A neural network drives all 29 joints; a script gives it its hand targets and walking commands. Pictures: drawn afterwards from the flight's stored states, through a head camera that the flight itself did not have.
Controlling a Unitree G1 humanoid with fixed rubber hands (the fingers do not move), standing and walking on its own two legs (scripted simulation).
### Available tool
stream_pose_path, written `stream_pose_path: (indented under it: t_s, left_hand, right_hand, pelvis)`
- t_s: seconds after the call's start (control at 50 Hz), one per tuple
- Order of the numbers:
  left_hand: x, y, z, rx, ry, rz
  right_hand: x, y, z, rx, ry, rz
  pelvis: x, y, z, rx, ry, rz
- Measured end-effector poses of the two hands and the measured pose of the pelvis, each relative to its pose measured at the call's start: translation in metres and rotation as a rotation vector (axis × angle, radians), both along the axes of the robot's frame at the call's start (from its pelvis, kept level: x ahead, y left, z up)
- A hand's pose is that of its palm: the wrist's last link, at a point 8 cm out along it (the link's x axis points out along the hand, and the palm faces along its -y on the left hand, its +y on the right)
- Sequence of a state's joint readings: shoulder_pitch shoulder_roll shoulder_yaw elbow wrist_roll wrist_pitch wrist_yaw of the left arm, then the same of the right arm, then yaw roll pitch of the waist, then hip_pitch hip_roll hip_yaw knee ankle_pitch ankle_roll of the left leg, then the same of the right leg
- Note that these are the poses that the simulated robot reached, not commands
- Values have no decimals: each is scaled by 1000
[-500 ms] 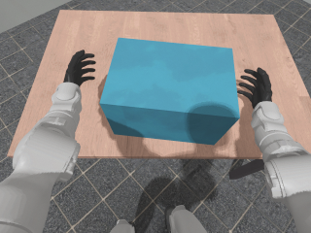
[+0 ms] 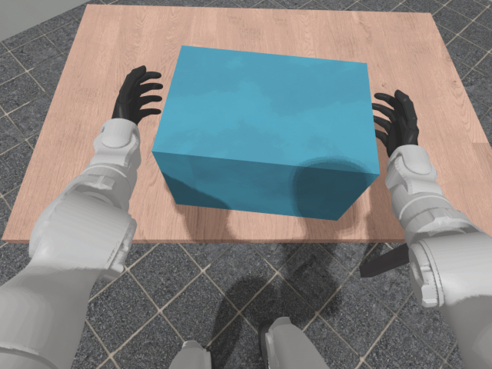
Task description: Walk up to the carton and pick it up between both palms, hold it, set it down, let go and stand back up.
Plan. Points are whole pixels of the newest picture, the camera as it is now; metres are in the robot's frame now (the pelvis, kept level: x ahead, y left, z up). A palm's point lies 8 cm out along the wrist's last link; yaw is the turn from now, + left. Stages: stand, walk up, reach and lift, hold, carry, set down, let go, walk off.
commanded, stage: reach and lift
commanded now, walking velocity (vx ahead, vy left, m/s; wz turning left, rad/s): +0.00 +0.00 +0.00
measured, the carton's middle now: (264, 138) +0.48 -0.08 +0.02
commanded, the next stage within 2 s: none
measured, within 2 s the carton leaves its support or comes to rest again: neither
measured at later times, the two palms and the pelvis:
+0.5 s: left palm (140, 117) +0.51 +0.11 +0.06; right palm (386, 140) +0.43 -0.27 +0.05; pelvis +0.01 +0.00 +0.01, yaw +0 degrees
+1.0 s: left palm (141, 117) +0.51 +0.11 +0.06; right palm (386, 139) +0.43 -0.27 +0.05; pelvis +0.01 +0.00 +0.02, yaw +0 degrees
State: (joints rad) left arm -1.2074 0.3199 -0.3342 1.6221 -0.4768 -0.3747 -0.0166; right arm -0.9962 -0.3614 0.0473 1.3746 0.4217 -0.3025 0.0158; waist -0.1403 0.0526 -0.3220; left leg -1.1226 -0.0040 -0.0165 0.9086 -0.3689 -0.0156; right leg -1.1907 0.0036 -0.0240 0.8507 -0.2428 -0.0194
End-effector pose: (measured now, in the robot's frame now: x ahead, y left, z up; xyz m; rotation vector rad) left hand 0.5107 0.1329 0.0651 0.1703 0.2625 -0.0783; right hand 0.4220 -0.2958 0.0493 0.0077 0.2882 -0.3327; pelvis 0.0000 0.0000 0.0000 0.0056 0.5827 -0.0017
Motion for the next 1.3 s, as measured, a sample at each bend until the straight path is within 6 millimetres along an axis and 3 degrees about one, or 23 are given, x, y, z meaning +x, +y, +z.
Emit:
stream_pose_path:
  t_s: [0.16,1.1,1.3]
  left_hand:
    - [-1,-20,-2,-23,3,-31]
    - [0,-20,-2,-22,9,-35]
    - [-2,-21,-3,-51,10,-39]
  right_hand:
    - [7,22,-2,9,0,-6]
    - [7,22,0,-5,1,-20]
    - [5,23,2,-29,-14,-11]
  pelvis:
    - [2,0,5,-3,-3,3]
    - [10,-4,18,-1,-2,10]
    - [13,-2,30,-8,-25,22]
